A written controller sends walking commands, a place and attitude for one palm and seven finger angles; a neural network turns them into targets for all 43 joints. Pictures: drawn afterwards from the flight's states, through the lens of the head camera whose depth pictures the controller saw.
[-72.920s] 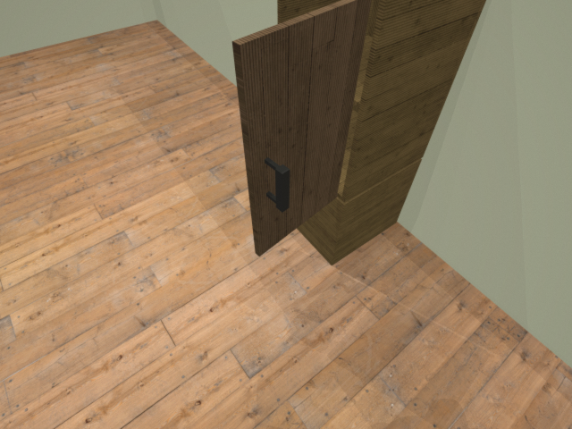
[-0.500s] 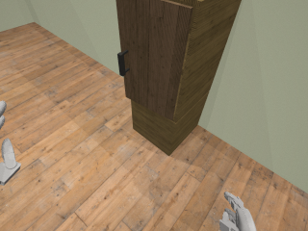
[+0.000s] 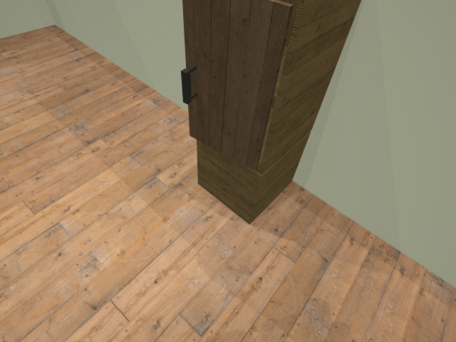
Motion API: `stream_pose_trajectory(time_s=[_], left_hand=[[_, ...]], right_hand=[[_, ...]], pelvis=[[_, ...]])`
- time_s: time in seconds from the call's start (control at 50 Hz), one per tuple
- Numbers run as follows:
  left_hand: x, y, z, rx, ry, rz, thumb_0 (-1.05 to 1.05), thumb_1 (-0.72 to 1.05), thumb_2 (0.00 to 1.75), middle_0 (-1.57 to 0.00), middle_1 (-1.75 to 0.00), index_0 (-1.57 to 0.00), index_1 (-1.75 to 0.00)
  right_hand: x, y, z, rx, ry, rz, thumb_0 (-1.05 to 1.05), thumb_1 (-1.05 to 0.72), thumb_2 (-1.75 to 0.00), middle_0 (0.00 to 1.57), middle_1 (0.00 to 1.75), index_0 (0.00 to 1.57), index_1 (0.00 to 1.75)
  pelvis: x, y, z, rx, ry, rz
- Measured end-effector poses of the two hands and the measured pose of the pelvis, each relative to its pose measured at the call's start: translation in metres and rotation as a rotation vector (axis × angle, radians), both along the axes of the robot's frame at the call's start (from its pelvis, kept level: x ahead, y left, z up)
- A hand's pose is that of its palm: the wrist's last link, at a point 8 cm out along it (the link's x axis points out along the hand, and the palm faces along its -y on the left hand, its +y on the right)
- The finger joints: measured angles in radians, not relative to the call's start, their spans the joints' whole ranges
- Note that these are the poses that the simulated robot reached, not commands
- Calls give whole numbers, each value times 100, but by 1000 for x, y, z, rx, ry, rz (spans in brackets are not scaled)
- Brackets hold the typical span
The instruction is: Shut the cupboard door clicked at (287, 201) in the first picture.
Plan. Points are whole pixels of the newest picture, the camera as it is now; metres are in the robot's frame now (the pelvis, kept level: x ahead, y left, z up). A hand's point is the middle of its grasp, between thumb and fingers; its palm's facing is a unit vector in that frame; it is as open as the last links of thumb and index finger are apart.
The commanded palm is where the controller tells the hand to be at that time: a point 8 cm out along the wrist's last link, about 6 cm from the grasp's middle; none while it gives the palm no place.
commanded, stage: let the arm hang, fingers relaxed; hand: left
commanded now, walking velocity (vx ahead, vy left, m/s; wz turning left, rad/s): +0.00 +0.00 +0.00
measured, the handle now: (190, 84) +0.91 +0.16 -0.06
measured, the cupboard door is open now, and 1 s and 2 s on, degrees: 7 7 7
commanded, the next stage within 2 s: look to check the result in 0.78 s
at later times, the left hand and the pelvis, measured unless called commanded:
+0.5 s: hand out of the picture -0.04 +0.17 -0.17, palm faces +0.02 -0.98 -0.17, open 7.4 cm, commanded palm none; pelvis -0.01 +0.01 +0.01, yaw -1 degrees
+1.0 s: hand out of the picture -0.02 +0.17 -0.17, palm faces +0.01 -0.98 -0.18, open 7.4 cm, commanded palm none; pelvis +0.01 +0.00 +0.01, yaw -1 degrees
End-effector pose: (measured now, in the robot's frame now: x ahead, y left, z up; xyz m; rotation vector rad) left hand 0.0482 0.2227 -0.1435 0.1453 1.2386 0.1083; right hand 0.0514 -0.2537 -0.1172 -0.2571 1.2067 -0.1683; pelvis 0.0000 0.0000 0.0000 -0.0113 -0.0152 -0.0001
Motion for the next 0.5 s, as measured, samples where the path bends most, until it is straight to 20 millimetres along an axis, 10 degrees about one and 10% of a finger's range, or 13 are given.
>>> stream_pose_trajectory(time_s=[0.24, 0.5], left_hand=[[-123, 16, 9, 39, 339, 79, 0, 94, 89, -20, -30, -20, -30], [-94, -4, 3, 3, 240, 58, 0, 91, 90, -20, -30, -20, -30]], right_hand=[[-94, 33, -18, 81, 276, -101, 1, -91, -89, 20, 30, 20, 30], [-83, 62, -28, 151, 205, -121, 1, -91, -89, 21, 30, 20, 30]], pelvis=[[-5, 4, 6, -9, -3, -4], [-5, 8, 6, 2, -6, -20]])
